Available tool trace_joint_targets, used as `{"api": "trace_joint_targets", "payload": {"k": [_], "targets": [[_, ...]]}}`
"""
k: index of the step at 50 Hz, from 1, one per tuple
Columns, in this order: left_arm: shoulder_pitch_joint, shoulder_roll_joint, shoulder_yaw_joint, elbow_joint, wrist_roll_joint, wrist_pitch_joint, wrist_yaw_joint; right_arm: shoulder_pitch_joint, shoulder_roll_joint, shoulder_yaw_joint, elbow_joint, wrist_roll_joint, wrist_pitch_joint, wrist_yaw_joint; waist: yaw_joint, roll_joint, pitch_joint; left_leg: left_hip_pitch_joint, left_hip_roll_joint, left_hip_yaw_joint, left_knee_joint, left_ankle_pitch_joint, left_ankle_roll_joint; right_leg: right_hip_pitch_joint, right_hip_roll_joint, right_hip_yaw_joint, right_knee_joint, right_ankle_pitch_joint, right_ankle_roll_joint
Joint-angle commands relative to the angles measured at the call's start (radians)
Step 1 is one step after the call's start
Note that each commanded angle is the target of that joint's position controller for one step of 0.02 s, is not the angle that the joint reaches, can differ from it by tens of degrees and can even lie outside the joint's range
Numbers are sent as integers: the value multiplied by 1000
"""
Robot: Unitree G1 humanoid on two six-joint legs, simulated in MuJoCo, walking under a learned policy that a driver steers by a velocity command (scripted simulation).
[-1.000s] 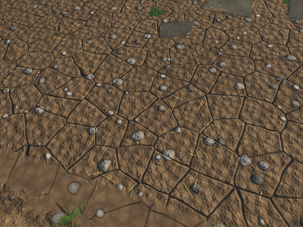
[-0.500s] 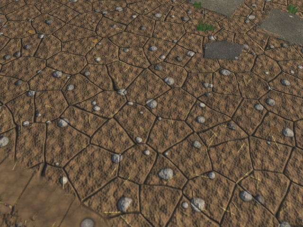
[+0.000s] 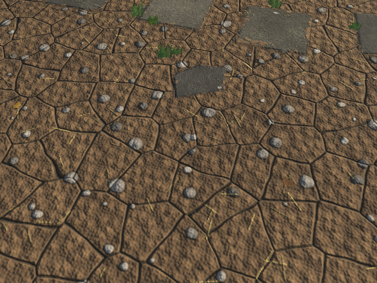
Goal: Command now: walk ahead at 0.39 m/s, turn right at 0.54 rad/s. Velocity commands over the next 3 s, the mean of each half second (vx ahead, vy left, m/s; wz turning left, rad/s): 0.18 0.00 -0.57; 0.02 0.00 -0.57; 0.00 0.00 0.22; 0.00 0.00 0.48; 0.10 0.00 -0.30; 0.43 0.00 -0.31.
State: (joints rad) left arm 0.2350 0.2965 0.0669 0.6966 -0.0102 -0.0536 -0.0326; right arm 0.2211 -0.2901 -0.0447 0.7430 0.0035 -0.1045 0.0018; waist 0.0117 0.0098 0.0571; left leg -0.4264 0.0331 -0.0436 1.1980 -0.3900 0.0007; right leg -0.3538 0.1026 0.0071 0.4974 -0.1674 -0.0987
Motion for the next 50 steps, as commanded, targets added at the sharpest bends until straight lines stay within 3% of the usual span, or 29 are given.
{"api": "trace_joint_targets", "payload": {"k": [1,3,6,10,13,14,15,16,17,18,19,20,22,25,30,33,35,36,37,38,39,40,41,42,44,47,50], "targets": [[-22,124,31,-85,11,-13,17,5,-125,-37,-87,-20,-6,-7,-35,-31,-95,-175,54,-36,-77,39,-36,187,-277,336,-221,511,-211],[-17,155,40,-74,8,-9,31,-5,-89,-25,-89,-25,12,-16,-40,-31,-86,-139,24,0,-210,98,-73,101,-233,243,-208,675,-192],[3,170,48,-57,-9,21,54,-79,-59,-11,-100,-23,21,-17,-10,-82,-131,-39,-41,21,-438,314,-93,53,-153,172,-157,634,-118],[43,161,47,-41,-14,56,69,-175,-82,-18,-125,-7,25,-3,28,-116,-154,2,-83,-21,-626,404,-85,116,-168,280,-88,418,-70],[-5,140,44,-61,-8,64,76,-124,-121,-39,-114,-13,12,1,-17,-139,-149,46,-68,-57,-731,381,-42,179,-177,389,24,322,-41],[-24,121,38,-73,-8,63,75,-81,-129,-44,-105,-21,3,-2,-44,-128,-163,135,-37,-52,-810,496,-14,164,-136,380,102,266,-10],[-8,66,20,-95,8,57,72,-28,-181,-53,-109,-40,1,-13,-48,-15,-258,337,134,-186,-787,753,52,76,-65,308,307,50,36],[178,19,6,-87,5,53,68,-25,-206,-52,-115,-66,17,-19,39,240,-344,586,386,-489,-760,1052,253,-164,76,211,551,-570,98],[240,125,22,-62,-2,58,61,-14,-172,-55,-108,-29,36,-17,39,245,-389,566,453,-629,-788,810,315,-229,-12,183,703,-554,133],[149,191,45,-54,-13,75,64,-50,-110,-39,-131,-19,47,-22,1,141,-292,488,370,-495,-801,645,275,-261,-50,162,771,-470,161],[85,195,51,-60,-14,94,71,-81,-88,-30,-135,-23,61,-25,-6,85,-236,407,304,-380,-820,513,229,-271,-72,132,783,-397,176],[55,188,52,-70,-11,111,77,-116,-82,-25,-139,-22,73,-27,-5,81,-181,321,265,-312,-849,423,213,-265,-91,120,779,-353,185],[53,130,40,-84,-13,124,74,-146,-105,-31,-131,-32,85,-35,10,125,-119,188,194,-175,-908,378,200,-192,-102,64,706,-288,189],[34,91,28,-101,-7,117,72,-128,-112,-39,-113,-30,91,-41,-7,144,-152,229,215,-106,-918,444,236,-162,-122,29,581,-268,189],[-7,93,23,-125,-3,114,49,-148,-153,-57,-98,-16,104,-36,-21,148,-177,229,258,-37,-924,403,242,-42,-155,-9,368,-206,155],[5,104,30,-127,-2,117,35,-149,-169,-63,-82,0,110,-28,-8,148,-165,234,273,-10,-892,357,215,23,-145,-40,223,-170,117],[69,109,41,-100,1,116,30,-141,-157,-63,-63,17,116,-29,25,121,-164,182,244,45,-804,284,145,149,-107,-68,44,-67,65],[99,143,55,-94,6,116,35,-96,-122,-58,-39,16,121,-25,26,26,-131,87,193,111,-677,166,62,223,-140,27,-75,20,18],[106,259,79,-117,6,114,55,-71,-56,-39,-64,-29,121,-16,-17,-301,-113,-175,44,224,-352,-170,-58,340,-405,402,-140,299,-102],[88,286,79,-145,42,94,48,-203,-98,-53,-112,-28,114,-29,54,-290,-104,-265,-44,55,-167,-276,-66,201,-485,548,-200,264,-246],[43,249,68,-145,52,72,44,-222,-123,-63,-110,-11,115,-34,36,-200,-90,-264,-21,-4,-83,-195,-50,179,-433,464,-212,193,-216],[-15,218,61,-147,35,59,47,-186,-127,-69,-93,-5,118,-39,-1,-166,-81,-268,-11,-19,-78,-98,-41,174,-378,393,-199,152,-155],[-50,184,51,-153,16,57,50,-157,-126,-73,-65,-12,121,-47,-14,-135,-96,-260,-3,-25,-77,-44,-48,188,-343,355,-184,143,-115],[-71,169,43,-156,7,59,56,-139,-127,-76,-59,-20,122,-50,-24,-143,-105,-239,-10,-21,-57,1,-60,180,-322,329,-172,203,-107],[-56,149,33,-158,11,63,65,-129,-112,-73,-60,-10,116,-43,-27,-144,-141,-200,-30,-19,-42,45,-75,194,-298,311,-155,282,-113],[-29,154,36,-152,8,68,74,-155,-89,-61,-66,-1,112,-38,-7,-144,-147,-201,-36,-24,-201,69,-89,263,-288,321,-134,285,-114],[-42,127,24,-147,20,72,73,-142,-72,-46,-50,2,112,-22,10,-166,-167,-78,-8,-8,-351,62,-91,247,-291,297,-119,257,-115]]}}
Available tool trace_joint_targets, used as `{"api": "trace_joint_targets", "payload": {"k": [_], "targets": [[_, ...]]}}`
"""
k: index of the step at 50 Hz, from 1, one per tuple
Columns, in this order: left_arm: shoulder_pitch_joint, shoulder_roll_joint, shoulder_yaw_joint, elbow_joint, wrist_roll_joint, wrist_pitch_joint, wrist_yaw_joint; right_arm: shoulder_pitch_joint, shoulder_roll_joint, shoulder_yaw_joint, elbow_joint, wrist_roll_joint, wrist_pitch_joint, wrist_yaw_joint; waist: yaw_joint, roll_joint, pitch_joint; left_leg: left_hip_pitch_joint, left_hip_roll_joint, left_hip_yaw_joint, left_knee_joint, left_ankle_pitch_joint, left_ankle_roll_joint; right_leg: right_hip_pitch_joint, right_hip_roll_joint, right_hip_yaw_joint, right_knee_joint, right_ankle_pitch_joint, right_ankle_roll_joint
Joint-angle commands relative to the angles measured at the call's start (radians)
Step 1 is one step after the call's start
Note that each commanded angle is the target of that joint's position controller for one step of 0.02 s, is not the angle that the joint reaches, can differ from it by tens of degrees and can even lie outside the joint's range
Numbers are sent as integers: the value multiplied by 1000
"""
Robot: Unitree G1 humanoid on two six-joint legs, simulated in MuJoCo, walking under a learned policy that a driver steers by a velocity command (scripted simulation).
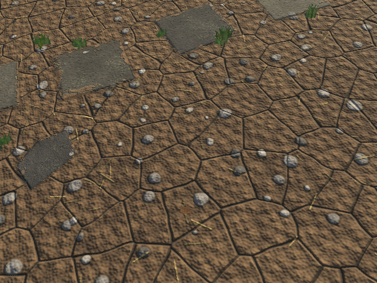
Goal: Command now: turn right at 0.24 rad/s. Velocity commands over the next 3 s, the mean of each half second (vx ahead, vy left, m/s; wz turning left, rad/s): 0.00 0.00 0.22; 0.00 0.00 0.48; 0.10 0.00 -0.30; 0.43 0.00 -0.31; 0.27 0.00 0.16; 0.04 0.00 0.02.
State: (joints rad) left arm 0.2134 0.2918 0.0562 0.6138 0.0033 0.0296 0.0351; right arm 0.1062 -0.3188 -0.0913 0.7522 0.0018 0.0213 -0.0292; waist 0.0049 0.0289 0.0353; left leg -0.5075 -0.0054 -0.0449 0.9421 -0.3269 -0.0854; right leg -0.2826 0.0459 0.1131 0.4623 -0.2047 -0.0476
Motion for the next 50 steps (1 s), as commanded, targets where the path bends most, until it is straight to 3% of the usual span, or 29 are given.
{"api": "trace_joint_targets", "payload": {"k": [1,4,6,7,8,9,11,13,16,18,19,20,21,22,23,24,28,30,32,33,34,35,36,37,39,40,41,46,50], "targets": [[-24,116,27,-57,13,-11,1,-23,-38,6,-57,5,-13,15,21,-189,-142,64,40,1,-142,-13,-1,143,-234,184,-82,288,-169],[-33,79,6,-23,21,-14,-18,-2,-29,16,-45,8,-16,30,19,-178,-114,213,45,26,-307,7,15,72,-232,178,-81,235,-167],[-29,76,1,5,14,-23,-25,21,-34,21,-37,-2,-23,36,-12,-137,-76,321,35,29,-545,217,44,33,-193,152,-68,151,-111],[-4,87,4,13,23,-32,-23,20,-84,15,-47,-13,-26,32,8,-92,-78,354,83,-40,-539,366,67,24,-151,128,-33,80,-62],[46,109,14,14,37,-41,-23,8,-170,-2,-60,-10,-26,26,64,30,-82,347,148,-111,-487,527,116,12,-72,58,28,1,-19],[21,98,14,9,39,-44,-14,-7,-171,-9,-50,4,-25,29,59,121,-82,264,158,-158,-514,404,176,50,-20,-26,45,-25,27],[-58,107,25,-2,26,-36,4,-13,-126,0,-57,5,-29,29,25,137,-66,207,167,-226,-557,308,197,76,-17,-64,97,-20,47],[-56,89,30,-10,19,-19,11,-6,-132,-3,-66,9,-32,24,17,156,-63,204,165,-261,-547,301,204,61,-14,-75,115,-27,40],[-41,65,40,-12,14,-20,3,11,-130,-6,-82,14,-20,10,11,121,-83,183,142,-281,-512,270,204,74,-20,-84,105,-34,23],[-16,77,53,-7,12,-23,-3,1,-119,-6,-104,18,-11,6,12,42,-86,124,91,-236,-440,221,169,113,-66,-56,50,-4,-3],[-1,96,61,-5,13,-23,-4,-1,-104,-4,-116,20,-8,6,9,-40,-84,71,44,-177,-362,169,136,138,-123,0,-6,18,-36],[20,122,69,-3,16,-23,-4,9,-87,0,-122,20,-4,8,11,-142,-82,3,-11,-96,-246,83,97,171,-235,113,-78,86,-101],[3,137,71,-11,22,-27,-1,29,-79,-1,-127,16,-1,12,2,-243,-93,-43,-27,-18,-79,-142,69,180,-382,233,-124,212,-193],[9,123,63,-24,27,-37,4,14,-109,-14,-133,12,3,16,20,-216,-95,-93,10,-26,134,-295,50,176,-468,290,-137,345,-265],[-13,116,57,-30,25,-44,8,23,-122,-26,-129,19,10,20,4,-138,-89,-110,29,-46,244,-297,40,164,-469,253,-129,394,-271],[-58,121,58,-33,14,-48,10,38,-99,-22,-124,24,20,21,-19,-102,-71,-113,56,-50,223,-246,34,152,-424,166,-124,364,-229],[-75,156,72,-19,6,-30,13,2,-37,5,-151,24,30,43,9,-166,-81,27,60,56,-23,-121,21,123,-311,-66,-99,371,-159],[-51,171,79,-8,-4,-23,10,5,-56,0,-168,28,32,55,20,-191,-116,94,40,92,-148,-91,32,153,-329,-89,-66,384,-153],[-55,176,80,-1,-26,-21,4,61,-65,-11,-160,26,37,62,-12,-182,-132,200,6,142,-337,44,65,138,-336,-122,3,330,-115],[-29,154,75,13,-33,-24,0,104,-79,-21,-146,21,40,55,-24,-154,-137,295,-24,141,-437,119,94,88,-311,-161,74,241,-67],[23,112,65,30,-14,-27,-7,140,-145,-43,-146,18,38,42,-19,-1,-129,436,43,-3,-519,354,144,-61,-247,-245,253,52,18],[11,51,39,-20,48,-26,-11,149,-276,-63,-185,5,28,25,9,310,-120,563,344,-436,-523,788,312,-386,-101,-269,587,-501,131],[-110,99,50,-51,24,-32,0,178,-253,-54,-195,-39,0,41,-93,206,-210,477,416,-537,-577,710,466,-414,-52,-72,747,-532,133],[-137,125,58,-50,-3,-27,8,140,-227,-43,-189,-39,-20,46,-68,124,-151,445,359,-448,-594,591,435,-435,-69,-41,789,-447,120],[-113,133,66,-17,9,-19,26,52,-160,-25,-189,4,-26,29,-20,62,-99,402,263,-342,-587,457,331,-437,-94,-23,732,-278,112],[-94,134,69,-11,14,-17,27,24,-150,-18,-192,12,-21,21,1,69,-99,361,233,-309,-590,477,315,-390,-86,-25,720,-223,119],[-81,123,67,-5,12,-19,23,24,-145,-14,-194,8,-16,14,10,81,-115,346,213,-294,-592,490,311,-355,-69,-31,725,-184,124],[-82,75,45,18,-1,-22,12,46,-118,-4,-185,2,-10,-6,-7,82,-149,403,188,-265,-587,413,303,-307,-63,-35,509,-107,145],[-92,49,26,30,-5,-23,-7,39,-63,23,-158,-22,-12,5,-30,120,-127,298,174,-225,-602,287,304,-104,-100,-60,306,-115,138]]}}
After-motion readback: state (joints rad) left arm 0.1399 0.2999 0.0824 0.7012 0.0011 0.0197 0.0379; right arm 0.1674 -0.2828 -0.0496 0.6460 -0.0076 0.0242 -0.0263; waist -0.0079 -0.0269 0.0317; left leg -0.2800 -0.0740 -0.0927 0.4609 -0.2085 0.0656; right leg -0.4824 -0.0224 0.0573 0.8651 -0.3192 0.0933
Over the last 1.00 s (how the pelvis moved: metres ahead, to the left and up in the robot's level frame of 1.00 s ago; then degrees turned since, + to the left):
0.17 0.00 0.01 -35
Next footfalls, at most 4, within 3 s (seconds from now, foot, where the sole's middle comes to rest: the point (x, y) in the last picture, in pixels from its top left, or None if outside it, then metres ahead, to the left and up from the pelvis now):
0.14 left None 0.05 0.15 -0.78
0.68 left None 0.00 0.17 -0.78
1.10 right None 0.10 -0.04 -0.78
1.66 right None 0.23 -0.07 -0.78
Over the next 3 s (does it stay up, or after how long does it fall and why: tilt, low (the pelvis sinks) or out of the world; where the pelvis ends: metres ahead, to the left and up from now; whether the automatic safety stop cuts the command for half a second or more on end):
stays up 0.59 0.02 -0.01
